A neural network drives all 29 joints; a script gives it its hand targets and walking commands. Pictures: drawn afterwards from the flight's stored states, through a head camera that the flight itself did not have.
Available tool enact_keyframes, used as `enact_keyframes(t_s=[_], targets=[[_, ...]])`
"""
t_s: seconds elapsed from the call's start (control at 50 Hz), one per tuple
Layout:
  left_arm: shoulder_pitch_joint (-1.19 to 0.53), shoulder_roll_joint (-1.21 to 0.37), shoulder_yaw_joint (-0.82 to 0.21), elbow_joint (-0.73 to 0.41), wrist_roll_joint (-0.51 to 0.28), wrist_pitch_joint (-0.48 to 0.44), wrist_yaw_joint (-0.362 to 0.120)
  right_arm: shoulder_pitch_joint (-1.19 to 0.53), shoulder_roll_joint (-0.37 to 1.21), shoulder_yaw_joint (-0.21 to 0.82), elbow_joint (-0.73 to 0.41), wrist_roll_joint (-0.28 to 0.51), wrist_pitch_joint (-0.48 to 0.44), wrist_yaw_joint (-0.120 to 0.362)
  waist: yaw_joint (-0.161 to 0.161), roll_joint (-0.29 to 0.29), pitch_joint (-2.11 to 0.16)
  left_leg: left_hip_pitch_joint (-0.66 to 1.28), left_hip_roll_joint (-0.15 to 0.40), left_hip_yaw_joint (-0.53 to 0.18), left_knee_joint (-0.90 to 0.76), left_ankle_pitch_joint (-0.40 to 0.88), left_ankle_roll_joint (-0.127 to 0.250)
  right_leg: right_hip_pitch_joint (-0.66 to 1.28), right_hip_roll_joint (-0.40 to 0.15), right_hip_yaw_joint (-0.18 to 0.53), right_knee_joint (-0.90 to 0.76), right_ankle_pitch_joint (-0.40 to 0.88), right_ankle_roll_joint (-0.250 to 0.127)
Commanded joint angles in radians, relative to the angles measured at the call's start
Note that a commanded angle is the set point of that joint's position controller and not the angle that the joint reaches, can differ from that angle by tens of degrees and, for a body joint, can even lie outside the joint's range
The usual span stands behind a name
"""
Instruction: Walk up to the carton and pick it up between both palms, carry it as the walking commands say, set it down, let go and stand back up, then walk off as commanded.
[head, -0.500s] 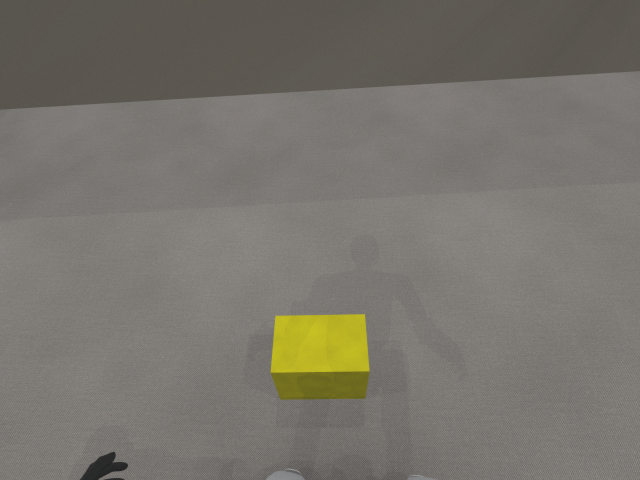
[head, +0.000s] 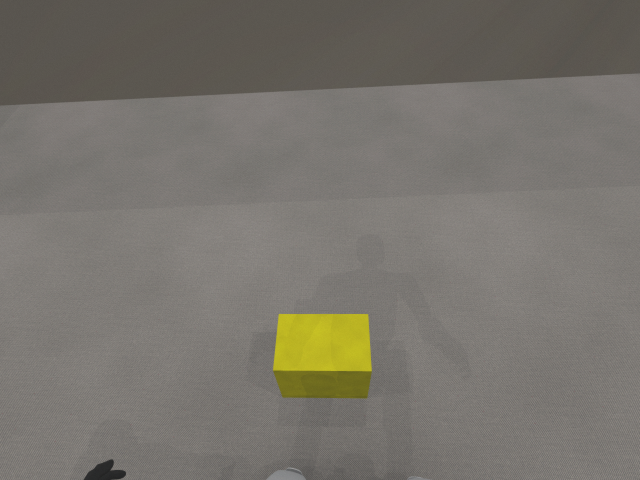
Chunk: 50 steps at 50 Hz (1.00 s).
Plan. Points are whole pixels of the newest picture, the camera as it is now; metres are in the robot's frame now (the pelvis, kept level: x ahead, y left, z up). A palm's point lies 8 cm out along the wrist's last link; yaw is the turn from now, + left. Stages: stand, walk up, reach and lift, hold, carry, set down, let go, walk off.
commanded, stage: walk up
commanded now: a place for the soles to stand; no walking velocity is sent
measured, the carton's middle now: (324, 357) +0.54 +0.06 -0.63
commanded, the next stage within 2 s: none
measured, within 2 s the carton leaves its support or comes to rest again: neither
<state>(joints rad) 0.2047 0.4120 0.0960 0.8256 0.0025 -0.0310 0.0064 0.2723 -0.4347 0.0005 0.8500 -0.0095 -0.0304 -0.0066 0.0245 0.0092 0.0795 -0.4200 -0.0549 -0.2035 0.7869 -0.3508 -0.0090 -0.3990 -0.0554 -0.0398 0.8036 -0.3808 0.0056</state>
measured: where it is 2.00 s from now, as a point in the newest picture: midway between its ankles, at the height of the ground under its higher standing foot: outside the picture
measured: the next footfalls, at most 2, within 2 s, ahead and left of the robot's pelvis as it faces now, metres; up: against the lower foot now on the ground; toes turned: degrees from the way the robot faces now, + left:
none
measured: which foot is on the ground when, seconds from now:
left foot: down 0.00-1.00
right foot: down 0.00-1.00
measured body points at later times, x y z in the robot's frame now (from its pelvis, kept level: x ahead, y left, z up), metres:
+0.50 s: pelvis +0.00 +0.00 +0.00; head +0.03 -0.01 +0.45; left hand +0.10 +0.33 -0.09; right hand +0.09 -0.32 -0.11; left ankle +0.05 +0.16 -0.70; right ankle +0.03 -0.13 -0.71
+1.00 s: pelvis +0.00 -0.01 +0.00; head +0.03 -0.02 +0.45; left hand +0.10 +0.33 -0.09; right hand +0.09 -0.33 -0.11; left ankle +0.05 +0.16 -0.70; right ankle +0.03 -0.13 -0.71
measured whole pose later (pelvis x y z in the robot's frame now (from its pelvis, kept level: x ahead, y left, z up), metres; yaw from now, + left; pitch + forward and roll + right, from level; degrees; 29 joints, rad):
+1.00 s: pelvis +0.00 -0.01 +0.00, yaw +0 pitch -1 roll +1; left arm 0.20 0.41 0.10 0.85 0.00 -0.03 0.01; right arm 0.26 -0.43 0.00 0.86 -0.01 -0.03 -0.01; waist 0.03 0.01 0.07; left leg -0.41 -0.05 -0.20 0.76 -0.34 -0.02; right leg -0.39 -0.05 -0.04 0.80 -0.39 0.00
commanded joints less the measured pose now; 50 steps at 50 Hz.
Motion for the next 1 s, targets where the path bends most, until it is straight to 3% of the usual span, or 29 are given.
enact_keyframes(t_s=[0.0, 0.02, 0.06, 0.1, 0.14, 0.16, 0.18, 0.2, 0.24, 0.28, 0.32, 0.36, 0.38, 0.42, 0.46, 0.5, 0.56, 0.6, 0.64, 0.68, 0.7, 0.74, 0.78, 0.82, 0.86, 0.88, 0.92, 0.96, 0.98], targets=[[-0.071, 0.217, 0.019, -0.049, -0.002, 0.001, 0.001, 0.013, -0.223, -0.092, -0.037, -0.02, -0.025, -0.006, -0.027, 0.063, -0.137, 0.096, 0.104, -0.19, -0.22, 0.145, 0.142, 0.038, -0.047, 0.076, -0.06, 0.041, -0.058], [-0.068, 0.188, 0.014, -0.04, -0.009, 0.008, 0.001, -0.033, -0.247, -0.092, -0.047, -0.03, -0.025, -0.005, -0.013, 0.147, -0.106, 0.082, 0.172, -0.368, -0.303, 0.137, 0.2, 0.001, 0.043, 0.034, 0.015, -0.094, -0.02], [-0.023, 0.185, 0.008, -0.017, -0.006, 0.002, 0.005, -0.07, -0.252, -0.084, -0.059, -0.023, -0.019, -0.007, 0.003, 0.149, -0.118, 0.056, 0.189, -0.419, -0.32, 0.118, 0.241, 0.049, 0.048, 0.07, -0.062, -0.171, -0.027], [0.011, 0.195, 0.013, 0.002, 0.009, -0.017, 0.003, -0.115, -0.198, -0.067, -0.065, -0.011, -0.013, -0.007, 0.034, 0.058, -0.129, -0.068, 0.121, -0.263, -0.236, 0.116, 0.16, 0.2, -0.001, 0.122, -0.223, -0.111, -0.053], [0.033, 0.281, 0.038, 0.005, 0.027, -0.028, 0.004, -0.103, -0.166, -0.063, -0.062, -0.001, -0.01, -0.004, 0.032, -0.076, -0.109, -0.174, -0.008, -0.014, -0.046, 0.072, 0.062, 0.262, -0.18, 0.313, -0.375, -0.145, -0.133], [0.016, 0.317, 0.045, 0.005, 0.027, -0.026, 0.005, -0.076, -0.181, -0.073, -0.048, 0.001, -0.007, -0.008, 0.02, -0.123, -0.106, -0.145, -0.025, 0.071, 0.037, 0.002, 0.05, 0.229, -0.273, 0.373, -0.395, -0.076, -0.192], [-0.025, 0.311, 0.048, -0.014, 0.026, -0.023, 0.005, -0.033, -0.192, -0.076, -0.034, -0.002, -0.008, -0.005, -0.003, -0.114, -0.113, -0.095, 0.0, 0.1, 0.069, -0.08, 0.047, 0.198, -0.304, 0.358, -0.359, 0.014, -0.223], [-0.04, 0.288, 0.042, -0.027, 0.021, -0.022, 0.003, 0.002, -0.189, -0.078, -0.025, -0.003, -0.013, -0.004, -0.015, -0.112, -0.123, -0.042, 0.028, 0.099, 0.008, -0.015, 0.056, 0.185, -0.278, 0.297, -0.298, 0.108, -0.205], [-0.046, 0.249, 0.025, -0.029, 0.012, -0.009, 0.003, 0.018, -0.202, -0.086, -0.026, -0.012, -0.023, -0.004, -0.024, -0.038, -0.146, 0.082, 0.034, 0.007, -0.102, 0.177, 0.094, 0.103, -0.156, 0.152, -0.181, 0.164, -0.121], [-0.056, 0.203, 0.015, -0.035, -0.007, 0.002, 0.001, -0.035, -0.237, -0.091, -0.041, -0.023, -0.026, -0.004, -0.009, 0.109, -0.143, 0.084, 0.135, -0.278, -0.251, 0.217, 0.171, 0.057, 0.015, 0.039, -0.014, 0.01, -0.032], [-0.024, 0.183, 0.004, -0.015, -0.009, 0.004, 0.004, -0.063, -0.25, -0.083, -0.053, -0.023, -0.021, -0.007, 0.005, 0.142, -0.131, 0.066, 0.189, -0.41, -0.307, 0.153, 0.233, 0.053, 0.044, 0.068, -0.046, -0.145, -0.023], [0.019, 0.19, 0.009, 0.009, 0.007, -0.01, 0.003, -0.105, -0.221, -0.07, -0.058, -0.014, -0.013, -0.009, 0.028, 0.079, -0.137, -0.041, 0.138, -0.309, -0.258, 0.092, 0.176, 0.175, 0.013, 0.105, -0.185, -0.109, -0.051], [0.008, 0.216, 0.017, 0.014, 0.016, -0.016, 0.001, -0.111, -0.189, -0.062, -0.056, -0.005, -0.009, -0.008, 0.031, 0.028, -0.115, -0.099, 0.078, -0.185, -0.2, 0.1, 0.122, 0.221, -0.036, 0.144, -0.257, -0.1, -0.066], [0.028, 0.293, 0.037, 0.014, 0.026, -0.023, 0.003, -0.084, -0.17, -0.064, -0.052, -0.001, -0.01, -0.009, 0.025, -0.102, -0.119, -0.143, -0.023, 0.038, 0.003, 0.069, 0.058, 0.238, -0.235, 0.349, -0.395, -0.106, -0.171], [-0.041, 0.299, 0.044, -0.016, 0.024, -0.02, 0.004, -0.019, -0.196, -0.081, -0.025, -0.005, -0.007, -0.004, -0.01, -0.115, -0.116, -0.058, 0.011, 0.105, 0.069, -0.074, 0.052, 0.167, -0.302, 0.331, -0.324, 0.076, -0.229], [-0.065, 0.263, 0.025, -0.031, 0.014, -0.014, 0.002, 0.011, -0.196, -0.083, -0.019, -0.009, -0.018, -0.001, -0.033, -0.084, -0.125, 0.056, 0.027, 0.063, -0.066, 0.106, 0.08, 0.101, -0.21, 0.203, -0.22, 0.173, -0.16], [-0.066, 0.192, 0.011, -0.027, -0.01, 0.006, 0.001, -0.042, -0.246, -0.092, -0.04, -0.027, -0.025, -0.005, -0.014, 0.143, -0.143, 0.121, 0.17, -0.358, -0.282, 0.223, 0.203, 0.008, 0.038, 0.04, 0.016, -0.056, -0.019], [-0.024, 0.181, 0.004, -0.006, -0.007, 0.001, 0.006, -0.072, -0.248, -0.081, -0.049, -0.022, -0.021, -0.009, 0.003, 0.134, -0.136, 0.063, 0.193, -0.401, -0.308, 0.184, 0.242, 0.061, 0.043, 0.066, -0.063, -0.146, -0.026], [0.01, 0.194, 0.012, 0.021, 0.008, -0.014, 0.001, -0.106, -0.196, -0.063, -0.059, -0.007, -0.013, -0.007, 0.033, 0.075, -0.153, -0.042, 0.12, -0.259, -0.237, 0.156, 0.156, 0.208, -0.002, 0.115, -0.209, -0.097, -0.056], [0.02, 0.274, 0.033, 0.019, 0.024, -0.027, 0.002, -0.093, -0.156, -0.056, -0.054, 0.003, -0.011, -0.007, 0.025, -0.079, -0.114, -0.156, -0.002, -0.024, -0.05, 0.13, 0.067, 0.267, -0.17, 0.291, -0.357, -0.057, -0.128], [0.023, 0.308, 0.04, 0.016, 0.025, -0.026, 0.002, -0.076, -0.178, -0.069, -0.042, 0.003, -0.008, -0.013, 0.022, -0.129, -0.118, -0.138, -0.02, 0.068, 0.039, 0.042, 0.053, 0.242, -0.272, 0.355, -0.379, -0.007, -0.198], [-0.038, 0.288, 0.039, -0.019, 0.02, -0.021, 0.002, 0.0, -0.192, -0.077, -0.02, -0.002, -0.012, -0.006, -0.013, -0.114, -0.143, -0.016, 0.021, 0.1, 0.028, -0.027, 0.052, 0.178, -0.28, 0.296, -0.29, 0.165, -0.217], [-0.056, 0.251, 0.022, -0.022, 0.009, -0.01, 0.0, 0.011, -0.2, -0.084, -0.021, -0.011, -0.022, -0.004, -0.029, -0.031, -0.146, 0.091, 0.032, 0.01, -0.102, 0.189, 0.091, 0.099, -0.169, 0.172, -0.184, 0.182, -0.133], [-0.069, 0.21, 0.017, -0.027, -0.008, 0.0, -0.001, -0.039, -0.232, -0.086, -0.034, -0.021, -0.024, -0.004, -0.013, 0.07, -0.158, 0.087, 0.131, -0.235, -0.235, 0.244, 0.162, 0.071, -0.001, 0.047, -0.044, 0.013, -0.035], [-0.036, 0.177, 0.004, -0.003, -0.007, 0.001, 0.003, -0.076, -0.245, -0.079, -0.04, -0.022, -0.02, -0.007, 0.006, 0.141, -0.134, 0.061, 0.184, -0.378, -0.301, 0.157, 0.223, 0.063, 0.046, 0.057, -0.058, -0.135, -0.024], [-0.022, 0.177, 0.002, 0.011, 0.0, -0.005, 0.002, -0.093, -0.227, -0.073, -0.043, -0.016, -0.017, -0.009, 0.019, 0.109, -0.132, 0.007, 0.171, -0.361, -0.287, 0.142, 0.208, 0.13, 0.035, 0.081, -0.126, -0.134, -0.036], [0.004, 0.22, 0.016, 0.016, 0.013, -0.017, 0.002, -0.125, -0.186, -0.06, -0.048, -0.003, -0.01, -0.007, 0.033, 0.016, -0.115, -0.111, 0.073, -0.159, -0.198, 0.094, 0.116, 0.225, -0.053, 0.159, -0.269, -0.113, -0.077], [0.011, 0.288, 0.037, 0.017, 0.026, -0.023, 0.001, -0.085, -0.166, -0.061, -0.034, -0.001, -0.009, -0.004, 0.018, -0.091, -0.118, -0.135, -0.014, 0.03, -0.026, 0.071, 0.061, 0.243, -0.225, 0.326, -0.386, -0.115, -0.168], [-0.018, 0.311, 0.04, 0.003, 0.022, -0.022, 0.003, -0.059, -0.189, -0.072, -0.025, -0.002, -0.009, -0.008, 0.011, -0.116, -0.123, -0.089, 0.001, 0.09, 0.042, -0.003, 0.052, 0.213, -0.284, 0.339, -0.36, -0.015, -0.21]])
